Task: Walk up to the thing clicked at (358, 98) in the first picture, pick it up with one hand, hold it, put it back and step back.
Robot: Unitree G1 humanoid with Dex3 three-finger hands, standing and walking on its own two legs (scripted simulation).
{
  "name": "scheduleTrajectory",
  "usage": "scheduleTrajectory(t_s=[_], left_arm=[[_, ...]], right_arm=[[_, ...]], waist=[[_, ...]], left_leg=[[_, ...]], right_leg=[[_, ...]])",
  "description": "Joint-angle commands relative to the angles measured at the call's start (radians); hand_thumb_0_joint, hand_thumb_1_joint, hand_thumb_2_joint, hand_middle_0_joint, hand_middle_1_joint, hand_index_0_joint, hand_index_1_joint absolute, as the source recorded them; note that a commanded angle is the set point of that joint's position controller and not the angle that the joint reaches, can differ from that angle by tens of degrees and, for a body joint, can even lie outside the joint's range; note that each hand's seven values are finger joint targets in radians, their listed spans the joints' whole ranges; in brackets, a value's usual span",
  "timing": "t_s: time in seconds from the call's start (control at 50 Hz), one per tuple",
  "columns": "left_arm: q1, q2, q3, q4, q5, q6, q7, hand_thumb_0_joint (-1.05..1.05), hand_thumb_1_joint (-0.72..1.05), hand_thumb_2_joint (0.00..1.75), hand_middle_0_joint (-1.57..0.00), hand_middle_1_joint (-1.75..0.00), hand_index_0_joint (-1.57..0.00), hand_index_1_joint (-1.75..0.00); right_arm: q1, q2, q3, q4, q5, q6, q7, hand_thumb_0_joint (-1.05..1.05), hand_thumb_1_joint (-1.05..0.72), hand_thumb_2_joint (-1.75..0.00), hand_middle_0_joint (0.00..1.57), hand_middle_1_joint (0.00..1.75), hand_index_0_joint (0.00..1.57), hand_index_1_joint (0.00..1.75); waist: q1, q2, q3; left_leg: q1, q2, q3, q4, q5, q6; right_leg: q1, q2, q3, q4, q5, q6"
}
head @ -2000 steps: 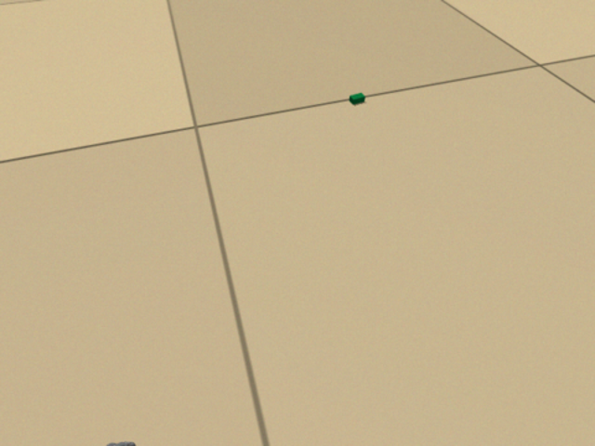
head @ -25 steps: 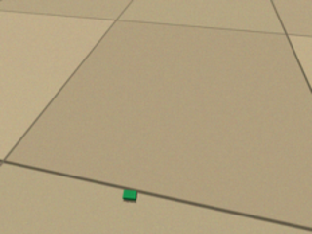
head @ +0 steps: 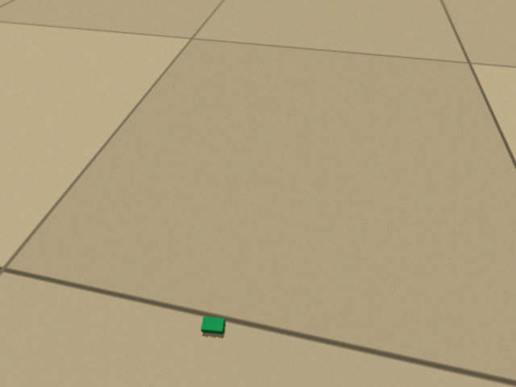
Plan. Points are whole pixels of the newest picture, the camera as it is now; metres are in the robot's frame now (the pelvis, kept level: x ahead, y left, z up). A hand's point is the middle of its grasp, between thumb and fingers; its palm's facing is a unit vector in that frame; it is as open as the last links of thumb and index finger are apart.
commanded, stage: stand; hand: left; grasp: from above
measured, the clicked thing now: (213, 325) +0.45 +0.21 -0.76
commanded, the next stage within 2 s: step back in 0.38 s
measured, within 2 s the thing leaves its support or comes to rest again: neither
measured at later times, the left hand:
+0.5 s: hand out of the picture +0.06 +0.26 -0.16, palm faces +0.01 -0.93 -0.36, open 7.3 cm
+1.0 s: hand out of the picture +0.02 +0.30 -0.18, palm faces -0.10 -0.93 -0.36, open 7.3 cm
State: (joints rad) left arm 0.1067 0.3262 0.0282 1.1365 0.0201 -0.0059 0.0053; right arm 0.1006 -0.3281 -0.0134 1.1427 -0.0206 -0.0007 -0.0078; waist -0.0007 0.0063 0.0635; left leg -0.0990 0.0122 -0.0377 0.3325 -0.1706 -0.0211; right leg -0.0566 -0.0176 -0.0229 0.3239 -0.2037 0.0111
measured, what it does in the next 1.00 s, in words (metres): walks backwards: left foot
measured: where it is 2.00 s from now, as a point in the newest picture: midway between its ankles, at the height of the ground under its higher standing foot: outside the picture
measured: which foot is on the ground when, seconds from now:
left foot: down 0.00-0.52, up 0.54-0.64, down 0.66-1.00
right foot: down 0.00-0.68, up 0.70-1.00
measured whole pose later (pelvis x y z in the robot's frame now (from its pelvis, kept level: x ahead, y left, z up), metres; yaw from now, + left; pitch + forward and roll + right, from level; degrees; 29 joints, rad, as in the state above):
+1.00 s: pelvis -0.10 +0.04 -0.02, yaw -4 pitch -2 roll +0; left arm 0.11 0.38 0.07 0.90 0.01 0.06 0.02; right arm 0.10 -0.33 -0.05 0.87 -0.03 0.03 -0.02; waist -0.02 -0.04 0.21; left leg -0.30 -0.02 0.06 0.60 -0.25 0.07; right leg -0.35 0.07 0.13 0.99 -0.51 0.01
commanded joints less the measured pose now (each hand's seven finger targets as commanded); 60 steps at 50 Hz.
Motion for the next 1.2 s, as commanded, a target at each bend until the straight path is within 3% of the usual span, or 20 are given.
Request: scheduleTrajectory(t_s=[0.0,0.34,0.36,0.44,0.52,0.56,0.58,0.62,0.64,0.66,0.7,0.78,0.9,1.02,1.08,1.1,1.12,1.14,1.16,1.18], left_arm=[[-0.041,0.208,0.037,-0.061,-0.004,-0.022,0.015,0.00,0.90,0.90,-0.20,-0.30,-0.20,-0.30],[-0.021,0.215,0.028,-0.066,-0.004,-0.023,0.010,0.00,0.90,0.90,-0.20,-0.30,-0.20,-0.30],[-0.025,0.295,0.075,-0.081,-0.027,-0.013,0.013,0.00,0.90,0.90,-0.20,-0.30,-0.20,-0.30],[-0.016,0.291,0.086,-0.137,-0.026,-0.003,0.018,0.00,0.90,0.90,-0.20,-0.30,-0.20,-0.30],[-0.103,0.320,0.098,-0.222,-0.005,0.009,0.018,0.00,0.90,0.90,-0.20,-0.30,-0.20,-0.30],[-0.135,0.323,0.100,-0.255,0.005,0.015,0.019,0.00,0.90,0.90,-0.20,-0.30,-0.20,-0.30],[-0.146,0.317,0.097,-0.266,0.003,0.018,0.018,0.00,0.90,0.90,-0.20,-0.30,-0.20,-0.30],[-0.122,0.276,0.085,-0.277,-0.008,0.029,0.018,0.00,0.90,0.90,-0.20,-0.30,-0.20,-0.30],[-0.110,0.228,0.075,-0.285,-0.023,0.037,0.021,0.00,0.90,0.90,-0.20,-0.30,-0.20,-0.30],[-0.091,0.201,0.072,-0.290,-0.024,0.046,0.028,0.00,0.90,0.90,-0.20,-0.30,-0.20,-0.30],[-0.036,0.200,0.066,-0.283,-0.018,0.056,0.040,0.00,0.90,0.90,-0.20,-0.30,-0.20,-0.30],[0.025,0.234,0.075,-0.271,-0.026,0.063,0.039,0.00,0.90,0.90,-0.20,-0.30,-0.20,-0.30],[0.001,0.236,0.086,-0.318,-0.008,0.044,0.033,0.00,0.90,0.90,-0.20,-0.30,-0.20,-0.30],[0.063,0.238,0.101,-0.311,-0.003,0.036,0.017,0.00,0.90,0.90,-0.20,-0.30,-0.20,-0.30],[0.186,0.221,0.106,-0.272,0.003,0.028,0.009,0.00,0.90,0.90,-0.20,-0.30,-0.20,-0.30],[0.185,0.247,0.115,-0.273,0.012,0.022,0.011,0.00,0.90,0.90,-0.20,-0.30,-0.20,-0.30],[0.149,0.306,0.128,-0.300,0.018,0.016,0.010,0.00,0.90,0.90,-0.20,-0.30,-0.20,-0.30],[0.082,0.371,0.141,-0.335,0.009,0.019,0.007,0.00,0.90,0.90,-0.20,-0.30,-0.20,-0.30],[0.023,0.394,0.140,-0.377,0.023,0.015,0.012,0.00,0.90,0.90,-0.20,-0.30,-0.20,-0.30],[-0.008,0.345,0.135,-0.386,0.017,0.014,0.016,0.00,0.90,0.90,-0.20,-0.30,-0.20,-0.30]], right_arm=[[-0.040,-0.203,-0.034,-0.059,0.005,-0.025,-0.010,0.00,-0.90,-0.90,0.20,0.30,0.20,0.30],[-0.021,-0.214,-0.030,-0.055,0.006,-0.024,-0.005,0.00,-0.90,-0.90,0.20,0.30,0.20,0.30],[-0.058,-0.262,-0.047,-0.079,0.017,-0.005,0.003,0.00,-0.90,-0.90,0.20,0.30,0.20,0.30],[-0.011,-0.250,-0.057,-0.120,0.031,0.009,0.006,0.00,-0.90,-0.90,0.20,0.30,0.20,0.30],[0.041,-0.227,-0.070,-0.156,0.021,0.037,0.015,0.00,-0.90,-0.90,0.20,0.30,0.20,0.30],[0.089,-0.232,-0.075,-0.171,0.018,0.044,0.020,0.00,-0.90,-0.90,0.20,0.30,0.20,0.30],[0.103,-0.230,-0.077,-0.175,0.020,0.042,0.022,0.00,-0.90,-0.90,0.20,0.30,0.20,0.30],[0.094,-0.252,-0.081,-0.186,0.016,0.028,0.016,0.00,-0.90,-0.90,0.20,0.30,0.20,0.30],[0.058,-0.308,-0.096,-0.204,0.004,0.020,0.010,0.00,-0.90,-0.90,0.20,0.30,0.20,0.30],[0.067,-0.349,-0.105,-0.211,-0.003,0.015,0.006,0.00,-0.90,-0.90,0.20,0.30,0.20,0.30],[0.072,-0.356,-0.109,-0.231,-0.009,0.007,-0.006,0.00,-0.90,-0.90,0.20,0.30,0.20,0.30],[-0.038,-0.282,-0.098,-0.288,-0.017,0.010,-0.026,0.00,-0.90,-0.90,0.20,0.30,0.20,0.30],[0.069,-0.266,-0.107,-0.309,-0.002,0.010,-0.034,0.00,-0.90,-0.90,0.20,0.30,0.20,0.30],[0.023,-0.302,-0.108,-0.348,-0.005,0.015,-0.024,0.00,-0.90,-0.90,0.20,0.30,0.20,0.30],[-0.055,-0.301,-0.107,-0.361,0.007,0.027,-0.018,0.00,-0.90,-0.90,0.20,0.30,0.20,0.30],[-0.048,-0.274,-0.097,-0.354,0.017,0.030,-0.016,0.00,-0.90,-0.90,0.20,0.30,0.20,0.30],[-0.040,-0.240,-0.085,-0.364,0.026,0.029,-0.013,0.00,-0.90,-0.90,0.20,0.30,0.20,0.30],[-0.034,-0.228,-0.085,-0.361,0.021,0.034,-0.021,0.00,-0.90,-0.90,0.20,0.30,0.20,0.30],[-0.016,-0.252,-0.098,-0.344,0.015,0.040,-0.027,0.00,-0.90,-0.90,0.20,0.30,0.20,0.30],[0.012,-0.270,-0.101,-0.322,0.017,0.039,-0.022,0.00,-0.90,-0.90,0.20,0.30,0.20,0.30]], waist=[[0.002,-0.003,-0.068],[0.001,0.005,-0.041],[0.001,-0.019,0.072],[-0.017,-0.043,-0.071],[-0.030,-0.178,-0.121],[-0.044,-0.205,-0.127],[-0.049,-0.201,-0.112],[-0.039,-0.069,-0.107],[-0.027,0.098,-0.098],[-0.027,0.193,-0.091],[-0.028,0.168,-0.116],[0.033,0.152,-0.110],[-0.042,0.098,-0.123],[-0.028,0.125,-0.121],[0.043,0.099,-0.146],[0.037,0.020,-0.141],[0.022,-0.156,-0.105],[0.035,-0.253,-0.050],[0.036,-0.258,-0.005],[0.011,-0.208,0.027]], left_leg=[[-0.008,0.106,-0.071,-0.048,0.137,0.040],[-0.028,0.103,-0.078,-0.064,0.066,0.036],[-0.120,0.084,-0.091,0.052,0.227,0.057],[-0.092,0.049,-0.048,0.197,0.238,0.069],[-0.103,-0.049,0.017,0.455,-0.197,0.051],[-0.109,-0.034,-0.013,0.485,-0.288,0.066],[-0.106,-0.025,-0.010,0.436,-0.246,0.068],[-0.136,0.058,-0.069,0.193,0.219,0.085],[-0.123,0.177,-0.229,0.094,0.459,0.122],[0.000,0.264,-0.370,0.055,0.613,0.181],[0.004,0.305,-0.365,0.089,0.725,0.204],[0.018,0.181,-0.171,0.114,0.537,0.141],[0.132,0.242,-0.195,0.156,0.523,0.250],[-0.015,0.270,-0.214,0.135,0.295,0.261],[-0.153,0.214,-0.143,0.212,0.123,0.172],[-0.229,0.147,-0.107,0.277,0.036,0.116],[-0.373,0.007,-0.035,0.429,-0.149,0.052],[-0.400,-0.119,-0.009,0.645,-0.421,0.015],[-0.328,-0.103,-0.094,0.812,-0.464,0.004],[-0.299,-0.099,-0.129,0.863,-0.411,0.010]], right_leg=[[-0.012,-0.112,0.077,-0.062,0.118,-0.022],[-0.042,-0.109,0.080,-0.069,0.057,-0.024],[-0.127,-0.104,0.103,0.010,0.234,-0.034],[-0.104,-0.143,0.128,0.051,0.299,-0.105],[-0.193,-0.300,0.240,0.036,0.335,-0.223],[-0.229,-0.318,0.230,0.082,0.327,-0.233],[-0.238,-0.295,0.204,0.121,0.324,-0.212],[-0.183,-0.154,0.100,0.299,0.249,-0.117],[-0.240,-0.002,0.040,0.456,0.097,-0.060],[-0.399,0.126,0.081,0.576,-0.338,-0.051],[-0.424,0.122,0.194,0.749,-0.448,-0.050],[-0.438,0.115,0.226,0.821,-0.283,-0.043],[-0.438,0.081,0.168,0.686,-0.304,0.009],[-0.282,0.038,0.089,0.484,-0.290,-0.009],[-0.095,0.018,0.061,0.163,-0.045,-0.055],[-0.056,-0.031,0.160,0.099,0.013,-0.073],[-0.049,-0.177,0.395,0.050,0.082,-0.140],[-0.194,-0.334,0.530,-0.020,0.074,-0.287],[-0.362,-0.408,0.614,-0.040,0.089,-0.349],[-0.400,-0.367,0.544,-0.040,0.103,-0.319]])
